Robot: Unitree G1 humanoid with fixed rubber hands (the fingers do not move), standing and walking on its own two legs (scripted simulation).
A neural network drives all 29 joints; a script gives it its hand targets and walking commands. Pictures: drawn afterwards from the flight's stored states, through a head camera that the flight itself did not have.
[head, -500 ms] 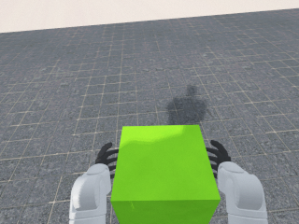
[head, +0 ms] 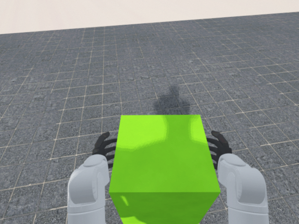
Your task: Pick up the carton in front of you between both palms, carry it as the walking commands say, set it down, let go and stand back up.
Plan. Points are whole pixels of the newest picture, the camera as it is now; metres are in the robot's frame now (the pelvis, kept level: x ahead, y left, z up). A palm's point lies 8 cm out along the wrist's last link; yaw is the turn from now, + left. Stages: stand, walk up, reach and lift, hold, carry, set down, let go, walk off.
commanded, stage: carry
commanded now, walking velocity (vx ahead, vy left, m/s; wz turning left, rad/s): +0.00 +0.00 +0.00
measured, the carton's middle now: (160, 172) +0.28 +0.00 +0.02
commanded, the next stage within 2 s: none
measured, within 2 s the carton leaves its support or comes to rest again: neither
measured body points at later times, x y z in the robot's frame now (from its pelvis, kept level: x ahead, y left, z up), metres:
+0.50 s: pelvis +0.00 -0.01 -0.01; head -0.02 -0.01 +0.44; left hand +0.28 +0.14 +0.08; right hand +0.27 -0.17 +0.08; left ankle +0.04 +0.10 -0.73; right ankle -0.10 -0.11 -0.73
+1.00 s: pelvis -0.04 -0.01 +0.00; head -0.07 -0.01 +0.45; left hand +0.23 +0.14 +0.05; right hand +0.23 -0.17 +0.06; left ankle +0.04 +0.10 -0.73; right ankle -0.10 -0.11 -0.73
